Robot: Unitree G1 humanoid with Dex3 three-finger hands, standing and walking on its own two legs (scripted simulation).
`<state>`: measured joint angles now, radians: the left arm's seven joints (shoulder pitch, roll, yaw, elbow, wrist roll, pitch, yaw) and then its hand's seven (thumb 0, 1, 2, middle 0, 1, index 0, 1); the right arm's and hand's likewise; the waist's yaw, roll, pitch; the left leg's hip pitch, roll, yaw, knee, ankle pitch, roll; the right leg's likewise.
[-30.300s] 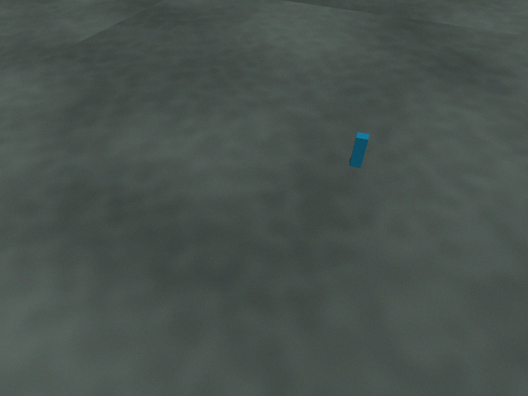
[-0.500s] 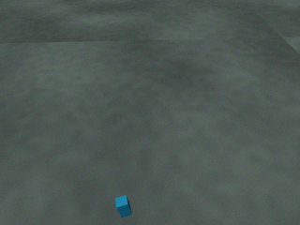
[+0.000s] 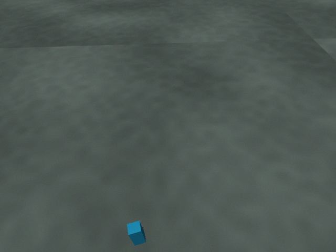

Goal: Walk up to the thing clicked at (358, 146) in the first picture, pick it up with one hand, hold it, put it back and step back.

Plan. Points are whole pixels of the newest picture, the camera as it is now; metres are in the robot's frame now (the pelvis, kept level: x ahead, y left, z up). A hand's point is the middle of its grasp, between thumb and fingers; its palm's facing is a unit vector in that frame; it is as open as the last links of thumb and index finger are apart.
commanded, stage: stand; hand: left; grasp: from the side
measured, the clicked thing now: (137, 233) +0.37 +0.21 -0.68
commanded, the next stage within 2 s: step back in 0.70 s
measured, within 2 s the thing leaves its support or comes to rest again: neither
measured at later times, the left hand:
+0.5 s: hand out of the picture +0.07 +0.25 -0.16, palm faces -0.01 -0.94 -0.34, open 7.3 cm
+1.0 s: hand out of the picture +0.11 +0.30 -0.18, palm faces +0.00 -0.93 -0.37, open 7.4 cm
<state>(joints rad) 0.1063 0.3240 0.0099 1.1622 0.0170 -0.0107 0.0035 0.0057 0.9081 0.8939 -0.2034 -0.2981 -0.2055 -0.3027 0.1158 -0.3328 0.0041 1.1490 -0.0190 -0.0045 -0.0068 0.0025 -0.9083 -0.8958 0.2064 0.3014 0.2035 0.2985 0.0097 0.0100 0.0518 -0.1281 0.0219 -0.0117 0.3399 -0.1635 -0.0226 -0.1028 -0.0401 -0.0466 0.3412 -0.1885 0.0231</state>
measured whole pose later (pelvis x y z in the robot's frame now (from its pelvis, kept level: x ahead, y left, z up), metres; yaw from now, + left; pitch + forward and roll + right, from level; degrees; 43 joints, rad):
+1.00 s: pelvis -0.03 +0.03 -0.03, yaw +2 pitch -1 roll -1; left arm 0.02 0.39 0.07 0.94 0.01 0.05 0.01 0.01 0.91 0.89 -0.20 -0.30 -0.21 -0.30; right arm 0.14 -0.41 -0.07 0.94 -0.01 0.04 0.01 0.00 -0.91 -0.90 0.21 0.30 0.20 0.30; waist -0.02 -0.02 0.16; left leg -0.31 -0.03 -0.03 0.70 -0.37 0.03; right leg -0.36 -0.08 -0.02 0.71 -0.33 0.02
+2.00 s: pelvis -0.24 +0.05 -0.02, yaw -3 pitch -2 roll -1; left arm 0.19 0.41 0.09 0.83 0.01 0.06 0.01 0.01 0.91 0.89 -0.20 -0.30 -0.20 -0.30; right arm 0.11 -0.36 -0.03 0.79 -0.03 0.01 -0.02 0.00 -0.90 -0.90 0.21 0.30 0.21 0.30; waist 0.01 -0.03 0.19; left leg -0.37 0.03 0.00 0.61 -0.21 0.02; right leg -0.36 0.07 0.13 1.03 -0.52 0.03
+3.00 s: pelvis -0.58 +0.00 -0.03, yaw +0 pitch -1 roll +1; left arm 0.20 0.37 0.07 0.85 0.05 0.04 0.01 0.01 0.90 0.89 -0.21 -0.30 -0.21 -0.30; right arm 0.18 -0.42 -0.05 0.86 -0.02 0.06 -0.02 0.00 -0.91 -0.90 0.21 0.30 0.20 0.30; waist 0.03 0.01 0.15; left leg -0.41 -0.07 -0.10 0.98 -0.51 -0.01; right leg -0.35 -0.03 0.01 0.68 -0.31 -0.01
